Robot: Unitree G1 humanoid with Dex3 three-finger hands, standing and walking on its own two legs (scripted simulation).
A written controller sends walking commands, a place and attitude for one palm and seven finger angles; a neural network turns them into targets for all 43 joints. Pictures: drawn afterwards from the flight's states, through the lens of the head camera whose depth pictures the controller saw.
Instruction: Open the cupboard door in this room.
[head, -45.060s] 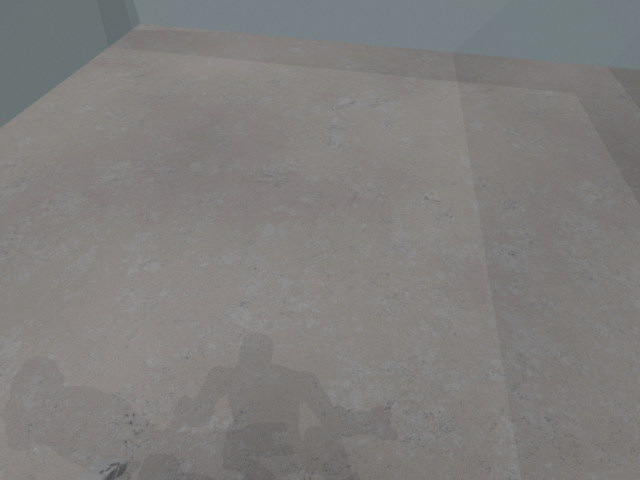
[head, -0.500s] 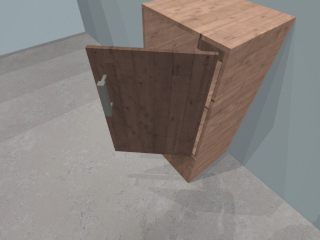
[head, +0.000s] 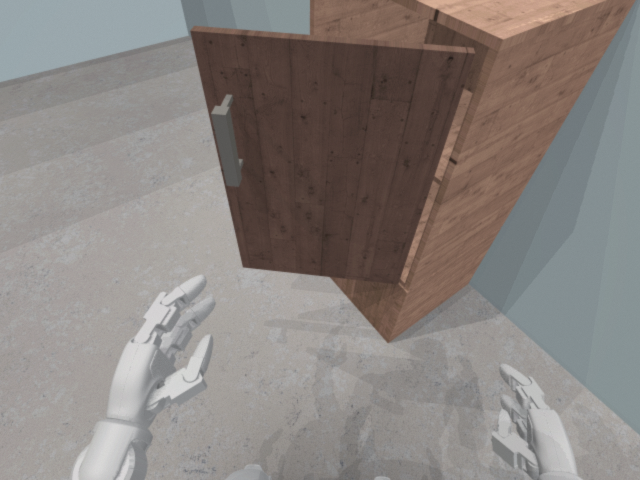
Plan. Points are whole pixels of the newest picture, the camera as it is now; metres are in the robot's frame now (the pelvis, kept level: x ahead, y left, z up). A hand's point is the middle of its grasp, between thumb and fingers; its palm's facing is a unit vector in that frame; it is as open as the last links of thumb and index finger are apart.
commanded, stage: raise the hand with hooked fingers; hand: left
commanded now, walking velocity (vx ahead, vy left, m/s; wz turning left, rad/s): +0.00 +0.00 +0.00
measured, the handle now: (231, 141) +0.63 +0.19 +0.06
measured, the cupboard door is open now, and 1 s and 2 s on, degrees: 47 47 47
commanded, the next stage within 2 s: move the hooked fingers beside the handle in 1.78 s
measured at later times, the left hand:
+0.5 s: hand (135, 385) +0.22 +0.22 +0.03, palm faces -0.07 -1.00 -0.03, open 11.0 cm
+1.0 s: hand (84, 350) +0.25 +0.28 +0.06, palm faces -0.05 -1.00 -0.05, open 13.7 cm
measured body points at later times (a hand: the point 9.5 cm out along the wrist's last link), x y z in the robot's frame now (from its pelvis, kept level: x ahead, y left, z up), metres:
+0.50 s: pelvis -0.02 +0.02 -0.02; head +0.03 +0.03 +0.43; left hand +0.22 +0.28 +0.03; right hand +0.13 -0.21 -0.11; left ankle +0.03 +0.13 -0.68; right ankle +0.00 -0.10 -0.68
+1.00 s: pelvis -0.01 +0.03 +0.00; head +0.03 +0.05 +0.45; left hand +0.24 +0.33 +0.06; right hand +0.17 -0.20 -0.06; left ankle +0.03 +0.13 -0.68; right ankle +0.00 -0.10 -0.68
